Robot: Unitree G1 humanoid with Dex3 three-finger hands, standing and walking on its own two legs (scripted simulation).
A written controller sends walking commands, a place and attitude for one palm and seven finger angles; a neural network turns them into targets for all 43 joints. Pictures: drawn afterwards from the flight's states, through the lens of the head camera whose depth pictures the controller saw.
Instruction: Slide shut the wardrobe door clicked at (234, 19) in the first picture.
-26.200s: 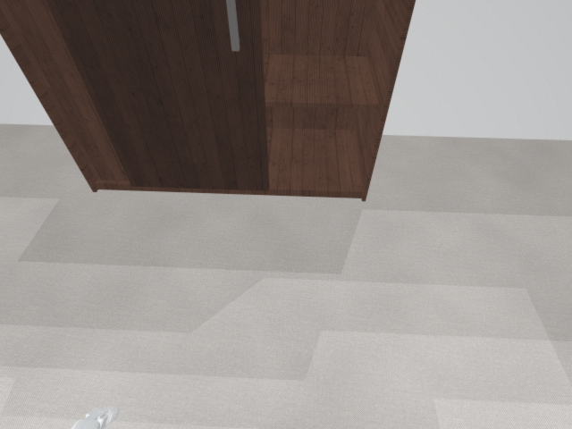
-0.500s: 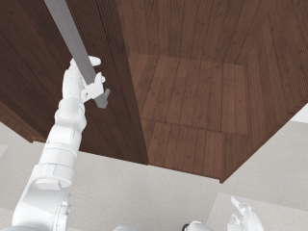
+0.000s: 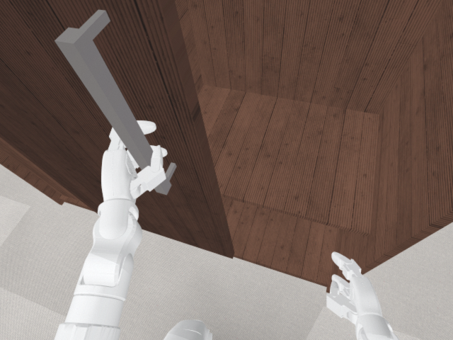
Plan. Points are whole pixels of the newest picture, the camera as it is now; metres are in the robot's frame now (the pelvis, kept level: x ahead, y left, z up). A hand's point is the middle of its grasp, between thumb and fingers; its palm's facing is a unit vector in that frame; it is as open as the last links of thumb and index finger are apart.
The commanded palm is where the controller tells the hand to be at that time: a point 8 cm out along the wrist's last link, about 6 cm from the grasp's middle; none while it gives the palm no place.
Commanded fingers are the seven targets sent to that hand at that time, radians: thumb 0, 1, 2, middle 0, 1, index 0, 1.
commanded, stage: step sideways, sliding the door along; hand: left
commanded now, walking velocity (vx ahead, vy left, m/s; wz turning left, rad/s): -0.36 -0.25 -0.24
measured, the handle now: (140, 127) +0.39 +0.20 +0.14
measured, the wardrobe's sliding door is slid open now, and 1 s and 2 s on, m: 0.39 0.26 0.10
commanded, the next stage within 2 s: none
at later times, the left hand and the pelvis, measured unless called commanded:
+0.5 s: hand (199, 181) +0.33 +0.10 +0.09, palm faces +0.10 -0.99 -0.06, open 6.0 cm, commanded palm +0.30 +0.10 +0.10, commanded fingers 0.00 0.90 0.90 -0.45 -1.40 -0.45 -1.40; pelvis +0.04 -0.02 -0.01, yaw -3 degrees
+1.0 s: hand (238, 190) +0.32 +0.04 +0.10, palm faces +0.19 -0.98 -0.07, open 6.3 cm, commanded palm +0.28 +0.01 +0.10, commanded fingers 0.00 0.90 0.90 -0.45 -1.40 -0.45 -1.40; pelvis -0.02 -0.10 -0.02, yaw -8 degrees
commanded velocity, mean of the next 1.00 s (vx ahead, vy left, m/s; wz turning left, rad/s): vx -0.34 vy -0.26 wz -0.17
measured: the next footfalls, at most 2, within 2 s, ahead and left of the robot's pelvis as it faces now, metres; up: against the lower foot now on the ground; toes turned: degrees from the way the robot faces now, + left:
left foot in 0.06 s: +0.08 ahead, +0.14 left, +0.00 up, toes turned +8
right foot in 0.26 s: +0.08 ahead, -0.13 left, +0.00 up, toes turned -4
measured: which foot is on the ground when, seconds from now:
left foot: up 0.00-0.04, down 0.06-0.74, up 0.76-0.82, down 0.84-1.00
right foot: down 0.00-0.06, up 0.08-0.24, down 0.26-0.44, up 0.46-0.68, down 0.70-0.88, up 0.90-1.00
